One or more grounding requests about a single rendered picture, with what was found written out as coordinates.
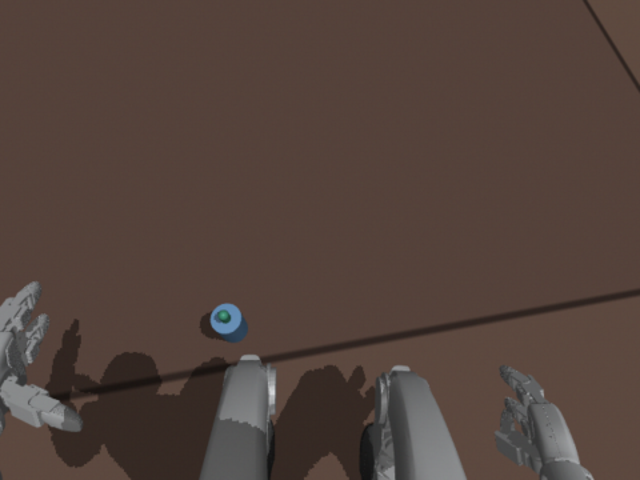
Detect right robot arm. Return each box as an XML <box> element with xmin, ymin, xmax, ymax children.
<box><xmin>539</xmin><ymin>461</ymin><xmax>594</xmax><ymax>480</ymax></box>

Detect left robot hand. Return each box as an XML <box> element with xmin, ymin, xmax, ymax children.
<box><xmin>0</xmin><ymin>281</ymin><xmax>83</xmax><ymax>432</ymax></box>

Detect right robot hand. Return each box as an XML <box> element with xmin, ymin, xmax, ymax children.
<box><xmin>495</xmin><ymin>365</ymin><xmax>580</xmax><ymax>474</ymax></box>

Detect bottle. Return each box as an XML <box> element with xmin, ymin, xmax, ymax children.
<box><xmin>210</xmin><ymin>304</ymin><xmax>248</xmax><ymax>343</ymax></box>

